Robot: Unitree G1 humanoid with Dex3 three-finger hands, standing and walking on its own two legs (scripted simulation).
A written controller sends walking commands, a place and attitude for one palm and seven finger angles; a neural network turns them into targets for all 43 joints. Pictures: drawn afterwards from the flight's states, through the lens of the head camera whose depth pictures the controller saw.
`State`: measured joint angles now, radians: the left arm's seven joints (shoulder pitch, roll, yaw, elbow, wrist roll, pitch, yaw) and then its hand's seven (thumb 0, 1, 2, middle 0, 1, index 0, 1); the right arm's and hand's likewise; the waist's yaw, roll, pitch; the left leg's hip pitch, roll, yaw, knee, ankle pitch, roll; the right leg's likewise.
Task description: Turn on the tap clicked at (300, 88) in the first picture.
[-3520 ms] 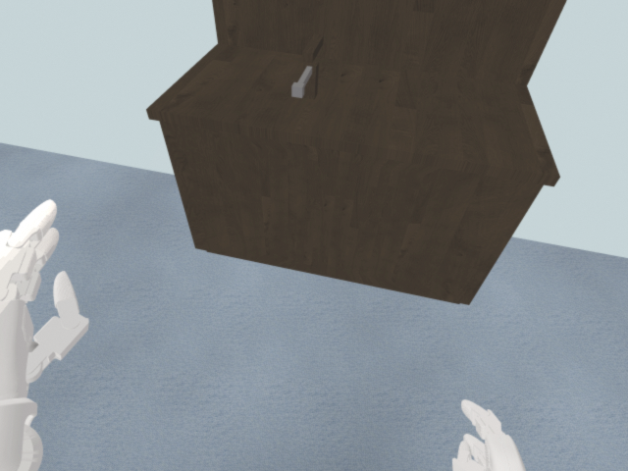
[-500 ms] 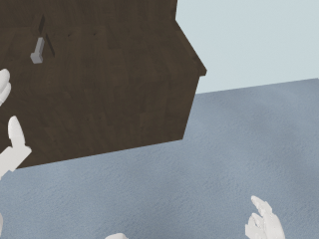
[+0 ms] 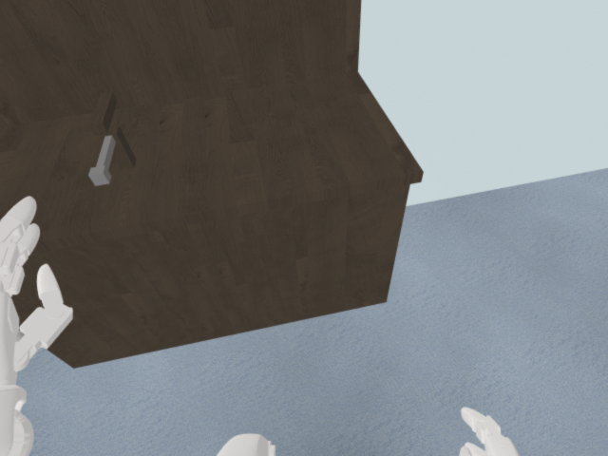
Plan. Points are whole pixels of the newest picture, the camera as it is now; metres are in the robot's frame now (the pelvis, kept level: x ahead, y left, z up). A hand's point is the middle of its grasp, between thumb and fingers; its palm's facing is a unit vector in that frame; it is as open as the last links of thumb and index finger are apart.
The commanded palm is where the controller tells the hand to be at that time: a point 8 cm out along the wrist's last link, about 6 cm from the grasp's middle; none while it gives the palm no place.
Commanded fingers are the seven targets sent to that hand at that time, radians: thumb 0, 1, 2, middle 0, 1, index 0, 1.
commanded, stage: take the last steps up to it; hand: left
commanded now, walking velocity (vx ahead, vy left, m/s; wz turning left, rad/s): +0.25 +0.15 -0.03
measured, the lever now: (100, 175) +0.59 +0.45 +0.02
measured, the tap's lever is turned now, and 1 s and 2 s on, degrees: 0 0 0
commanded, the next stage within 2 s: come to a stop and stand still in 0.68 s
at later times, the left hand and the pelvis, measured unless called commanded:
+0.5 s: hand (58, 235) +0.31 +0.29 +0.18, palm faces +0.36 -0.85 -0.38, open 7.4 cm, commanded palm +0.25 +0.34 +0.18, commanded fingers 0.00 0.90 0.90 -0.20 -0.30 -0.20 -0.30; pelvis +0.08 +0.07 +0.00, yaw -3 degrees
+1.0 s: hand (91, 211) +0.35 +0.27 +0.18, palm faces +0.28 -0.85 -0.45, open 7.4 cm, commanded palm +0.30 +0.34 +0.18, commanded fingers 0.00 0.90 0.90 -0.20 -0.30 -0.20 -0.30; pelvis +0.12 +0.07 +0.00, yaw -4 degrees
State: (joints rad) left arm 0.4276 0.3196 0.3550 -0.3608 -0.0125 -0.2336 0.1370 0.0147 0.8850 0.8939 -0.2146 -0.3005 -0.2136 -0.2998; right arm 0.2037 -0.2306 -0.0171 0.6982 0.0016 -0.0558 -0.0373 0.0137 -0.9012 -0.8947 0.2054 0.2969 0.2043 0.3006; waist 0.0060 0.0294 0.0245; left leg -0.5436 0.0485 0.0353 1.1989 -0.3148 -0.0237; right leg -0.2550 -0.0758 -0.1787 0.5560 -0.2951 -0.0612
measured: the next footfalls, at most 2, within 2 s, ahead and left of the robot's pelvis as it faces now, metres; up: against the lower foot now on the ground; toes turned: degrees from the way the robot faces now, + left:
left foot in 0.26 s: +0.16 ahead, +0.18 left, +0.00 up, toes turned +7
right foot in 0.62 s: +0.15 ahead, -0.02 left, +0.00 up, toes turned -10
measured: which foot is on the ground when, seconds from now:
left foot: up 0.00-0.24, down 0.26-0.64, up 0.66-0.98, down 1.00-1.00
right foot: down 0.00-0.28, up 0.30-0.60, down 0.62-1.00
